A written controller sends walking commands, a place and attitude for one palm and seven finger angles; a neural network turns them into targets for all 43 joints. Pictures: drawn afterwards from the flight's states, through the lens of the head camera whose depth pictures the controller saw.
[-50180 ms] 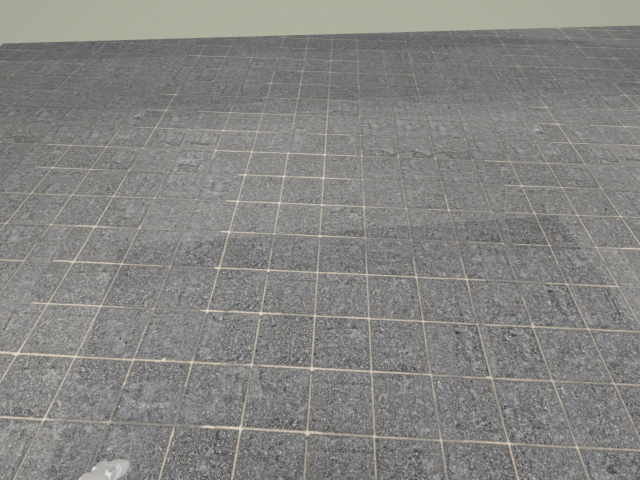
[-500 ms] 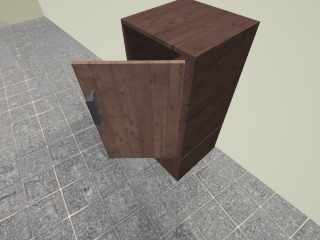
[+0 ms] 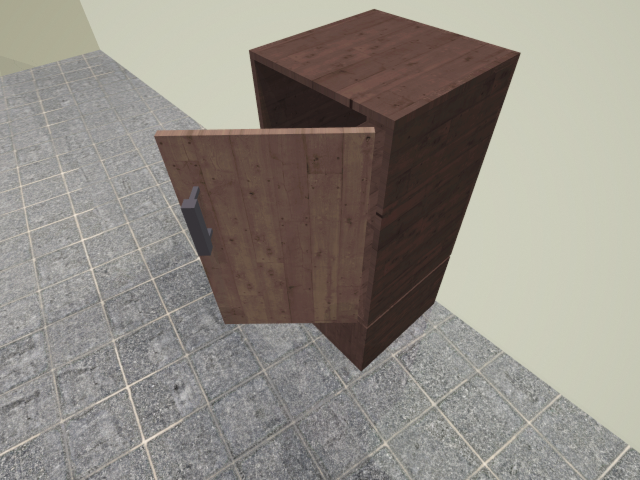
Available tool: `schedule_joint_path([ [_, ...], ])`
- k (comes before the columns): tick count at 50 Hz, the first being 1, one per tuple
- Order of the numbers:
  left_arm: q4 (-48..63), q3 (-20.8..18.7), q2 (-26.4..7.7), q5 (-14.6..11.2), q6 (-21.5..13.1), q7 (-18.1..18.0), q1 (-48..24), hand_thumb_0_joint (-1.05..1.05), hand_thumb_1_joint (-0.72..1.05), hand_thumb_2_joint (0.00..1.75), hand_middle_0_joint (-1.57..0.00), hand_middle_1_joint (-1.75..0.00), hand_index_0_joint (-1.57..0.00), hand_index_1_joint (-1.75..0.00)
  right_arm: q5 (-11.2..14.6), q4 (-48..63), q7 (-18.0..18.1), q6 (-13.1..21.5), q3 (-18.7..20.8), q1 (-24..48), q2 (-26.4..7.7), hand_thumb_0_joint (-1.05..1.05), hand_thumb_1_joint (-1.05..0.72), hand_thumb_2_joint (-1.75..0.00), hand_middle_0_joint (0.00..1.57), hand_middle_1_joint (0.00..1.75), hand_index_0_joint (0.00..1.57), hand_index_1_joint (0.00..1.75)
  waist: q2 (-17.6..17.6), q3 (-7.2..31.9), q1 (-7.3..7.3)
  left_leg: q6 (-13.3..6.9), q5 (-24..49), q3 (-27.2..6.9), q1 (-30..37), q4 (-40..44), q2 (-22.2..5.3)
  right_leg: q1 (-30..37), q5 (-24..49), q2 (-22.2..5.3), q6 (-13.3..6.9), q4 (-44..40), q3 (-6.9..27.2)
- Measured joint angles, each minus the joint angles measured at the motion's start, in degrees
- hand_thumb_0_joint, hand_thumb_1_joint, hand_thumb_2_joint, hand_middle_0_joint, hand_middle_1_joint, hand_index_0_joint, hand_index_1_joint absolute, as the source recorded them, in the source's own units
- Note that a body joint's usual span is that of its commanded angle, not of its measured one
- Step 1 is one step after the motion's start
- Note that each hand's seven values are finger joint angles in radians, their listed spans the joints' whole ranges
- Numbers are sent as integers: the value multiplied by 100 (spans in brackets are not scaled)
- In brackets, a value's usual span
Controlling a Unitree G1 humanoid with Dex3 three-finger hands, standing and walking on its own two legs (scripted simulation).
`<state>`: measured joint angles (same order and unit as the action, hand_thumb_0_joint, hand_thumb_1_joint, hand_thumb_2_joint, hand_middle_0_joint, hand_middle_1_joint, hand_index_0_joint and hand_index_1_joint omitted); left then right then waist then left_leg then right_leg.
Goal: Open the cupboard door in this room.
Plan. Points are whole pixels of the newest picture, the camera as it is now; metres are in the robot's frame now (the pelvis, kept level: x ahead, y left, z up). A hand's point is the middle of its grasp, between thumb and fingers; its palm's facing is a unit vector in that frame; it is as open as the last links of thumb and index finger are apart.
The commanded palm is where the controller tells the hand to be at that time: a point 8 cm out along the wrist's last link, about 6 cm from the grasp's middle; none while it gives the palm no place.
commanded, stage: come to a stop and stand still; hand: left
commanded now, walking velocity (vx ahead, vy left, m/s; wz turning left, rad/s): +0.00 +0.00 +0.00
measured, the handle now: (200, 221) +0.57 +0.27 -0.04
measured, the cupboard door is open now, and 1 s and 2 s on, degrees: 48 48 48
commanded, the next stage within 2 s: look again from close up in 0.58 s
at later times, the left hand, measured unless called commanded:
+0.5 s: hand out of the picture -0.01 +0.17 -0.17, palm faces +0.02 -0.98 -0.18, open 7.3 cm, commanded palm none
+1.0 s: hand out of the picture +0.00 +0.16 -0.17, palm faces +0.02 -0.98 -0.19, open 7.3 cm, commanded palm none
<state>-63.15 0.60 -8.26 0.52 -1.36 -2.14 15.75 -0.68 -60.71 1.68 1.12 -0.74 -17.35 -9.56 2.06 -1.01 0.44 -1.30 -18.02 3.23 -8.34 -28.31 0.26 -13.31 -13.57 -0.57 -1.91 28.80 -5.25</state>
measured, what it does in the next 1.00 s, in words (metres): stands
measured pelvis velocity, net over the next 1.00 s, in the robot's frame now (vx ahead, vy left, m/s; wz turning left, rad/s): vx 0.00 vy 0.00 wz -0.01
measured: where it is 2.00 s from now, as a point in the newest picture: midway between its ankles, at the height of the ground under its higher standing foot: outside the picture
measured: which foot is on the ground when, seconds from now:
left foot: down 0.00-1.00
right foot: down 0.00-1.00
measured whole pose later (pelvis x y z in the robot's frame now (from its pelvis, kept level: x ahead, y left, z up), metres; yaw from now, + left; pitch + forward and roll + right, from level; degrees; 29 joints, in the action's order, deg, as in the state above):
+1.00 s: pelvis +0.00 +0.00 +0.00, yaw -1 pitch -2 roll +0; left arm -64.3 0.2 -8.2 0.6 -1.3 -1.9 16.0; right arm -0.6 -65.5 1.8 1.6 -1.2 -16.3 -7.6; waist 0.1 -2.4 -0.3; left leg -0.9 -16.1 3.7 -6.7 -24.3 0.2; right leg -12.5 -12.3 -0.3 -2.2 26.2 -4.7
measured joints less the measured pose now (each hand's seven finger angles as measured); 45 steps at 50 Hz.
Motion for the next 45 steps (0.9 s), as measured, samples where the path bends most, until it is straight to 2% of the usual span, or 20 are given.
schedule_joint_path([
  [15, -39, -6, 22, -6, 34, 35, 50, 1, 92, 90, -20, -30, -20, -30, -3, -300, -32, 28, -106, -151, 150, 1, -91, -90, 19, 30, 20, 30, -76, -72, -33, -62, 236, 75, 82, 350, 109, -15, 161, -86, 56, -169, 83],
  [29, -181, 1, 123, 6, 25, 28, 107, 1, 92, 90, -20, -30, -20, -30, 16, -467, 7, 48, -73, -43, 181, 1, -91, -90, 19, 30, 20, 30, -157, -161, -57, -33, 208, 98, 116, 367, 68, 6, 145, -41, 36, -189, 105],
  [45, -132, -32, 33, 13, 5, 20, 48, 1, 92, 90, -20, -30, -20, -30, 13, -474, 19, 50, -58, 102, 200, 1, -91, -90, 19, 30, 20, 30, -179, -121, -77, 23, 187, 64, 170, 393, 12, 74, 119, 15, -13, -233, 68],
])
